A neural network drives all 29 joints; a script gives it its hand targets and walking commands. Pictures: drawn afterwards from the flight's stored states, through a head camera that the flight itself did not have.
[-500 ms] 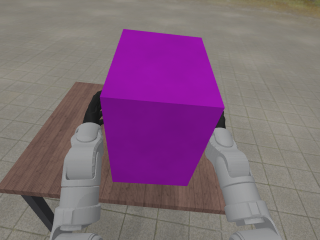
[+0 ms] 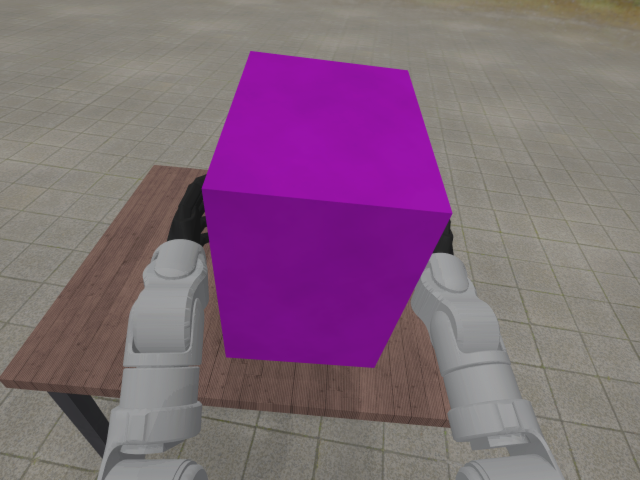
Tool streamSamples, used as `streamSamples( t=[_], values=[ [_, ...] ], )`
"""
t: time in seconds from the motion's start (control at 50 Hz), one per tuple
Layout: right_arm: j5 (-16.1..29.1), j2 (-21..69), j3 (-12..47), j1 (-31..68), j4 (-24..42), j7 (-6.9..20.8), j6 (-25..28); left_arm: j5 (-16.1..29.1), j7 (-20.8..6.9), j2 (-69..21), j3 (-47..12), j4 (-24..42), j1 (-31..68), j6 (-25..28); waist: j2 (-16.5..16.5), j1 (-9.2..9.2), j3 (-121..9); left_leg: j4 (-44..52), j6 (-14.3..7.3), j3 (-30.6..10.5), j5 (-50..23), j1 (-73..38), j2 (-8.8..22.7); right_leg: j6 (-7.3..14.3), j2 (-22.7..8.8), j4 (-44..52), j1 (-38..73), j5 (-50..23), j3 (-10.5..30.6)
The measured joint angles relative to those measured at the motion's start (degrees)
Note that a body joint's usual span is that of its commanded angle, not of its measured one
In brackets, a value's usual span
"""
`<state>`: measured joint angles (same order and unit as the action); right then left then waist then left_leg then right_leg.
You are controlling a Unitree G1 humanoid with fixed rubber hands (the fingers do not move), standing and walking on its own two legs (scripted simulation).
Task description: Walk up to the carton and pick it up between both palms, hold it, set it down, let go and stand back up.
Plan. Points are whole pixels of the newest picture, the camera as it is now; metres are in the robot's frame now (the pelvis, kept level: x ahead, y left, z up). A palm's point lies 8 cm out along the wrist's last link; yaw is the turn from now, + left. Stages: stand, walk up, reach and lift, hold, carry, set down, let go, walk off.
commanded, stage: hold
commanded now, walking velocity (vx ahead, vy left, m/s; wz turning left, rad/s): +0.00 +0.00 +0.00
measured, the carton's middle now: (315, 216) +0.41 +0.00 +0.17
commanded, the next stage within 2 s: none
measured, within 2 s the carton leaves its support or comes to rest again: neither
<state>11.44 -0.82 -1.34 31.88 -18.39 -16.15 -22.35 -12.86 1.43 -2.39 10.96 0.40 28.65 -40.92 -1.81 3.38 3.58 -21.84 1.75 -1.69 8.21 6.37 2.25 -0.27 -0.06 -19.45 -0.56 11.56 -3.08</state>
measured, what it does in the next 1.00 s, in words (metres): stands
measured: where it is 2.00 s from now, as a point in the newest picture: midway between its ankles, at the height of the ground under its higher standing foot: outside the picture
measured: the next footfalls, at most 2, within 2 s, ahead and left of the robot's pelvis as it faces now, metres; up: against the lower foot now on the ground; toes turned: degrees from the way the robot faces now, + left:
none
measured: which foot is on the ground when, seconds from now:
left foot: down 0.00-1.00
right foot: down 0.00-1.00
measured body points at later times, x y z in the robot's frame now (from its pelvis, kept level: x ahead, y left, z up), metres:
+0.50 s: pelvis +0.00 +0.00 +0.00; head -0.03 +0.02 +0.45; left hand +0.37 +0.15 +0.18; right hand +0.37 -0.14 +0.16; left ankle +0.05 +0.14 -0.74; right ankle +0.00 -0.12 -0.74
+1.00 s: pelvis +0.00 +0.00 +0.00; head -0.02 +0.02 +0.45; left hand +0.37 +0.15 +0.18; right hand +0.37 -0.14 +0.17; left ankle +0.05 +0.14 -0.74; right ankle +0.00 -0.12 -0.74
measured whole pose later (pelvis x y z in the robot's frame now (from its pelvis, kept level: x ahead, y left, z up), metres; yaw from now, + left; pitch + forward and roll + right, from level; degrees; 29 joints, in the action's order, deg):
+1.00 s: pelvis +0.00 +0.00 +0.00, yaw +0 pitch -7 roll -1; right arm 11.6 -1.2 -0.8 31.5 -17.4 -16.7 -22.2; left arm -12.0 1.6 -2.2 10.8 0.4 28.5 -40.2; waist -1.5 3.2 3.0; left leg -21.8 1.6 -1.7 8.2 7.1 2.1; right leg -0.5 -0.2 -19.0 -1.1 11.3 -3.0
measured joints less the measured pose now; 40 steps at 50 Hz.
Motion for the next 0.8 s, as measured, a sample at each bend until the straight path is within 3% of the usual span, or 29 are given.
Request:
streamSamples(
  t=[0.8],
  values=[
    [0.4, -0.5, 0.6, 0.4, -1.2, -0.3, 0.2, 0.2, -0.1, -0.1, 0.5, -1.6, 0.2, 0.7, 0.1, -0.12, 0.0, 0.1, -0.2, 0.1, -0.2, 0.8, -0.1, -0.2, -0.1, 0.4, -0.6, -0.4, 0.1]
  ],
)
